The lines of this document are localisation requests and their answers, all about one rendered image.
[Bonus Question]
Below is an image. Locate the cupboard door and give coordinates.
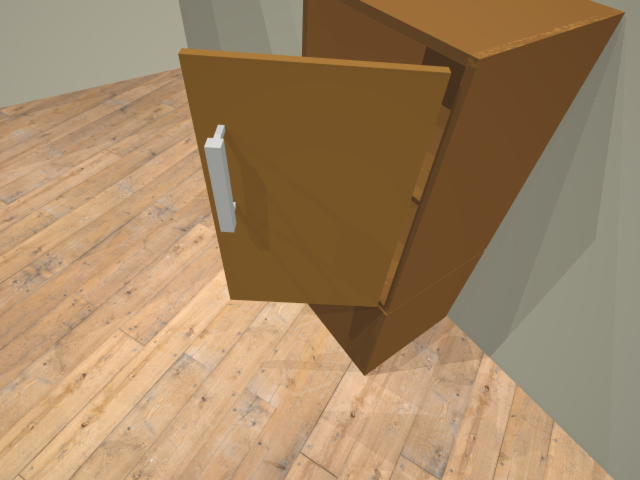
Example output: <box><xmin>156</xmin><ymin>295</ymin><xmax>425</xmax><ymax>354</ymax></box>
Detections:
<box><xmin>178</xmin><ymin>48</ymin><xmax>451</xmax><ymax>307</ymax></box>

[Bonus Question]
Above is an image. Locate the handle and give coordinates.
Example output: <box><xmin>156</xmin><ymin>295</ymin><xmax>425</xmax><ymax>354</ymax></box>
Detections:
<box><xmin>204</xmin><ymin>125</ymin><xmax>236</xmax><ymax>232</ymax></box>

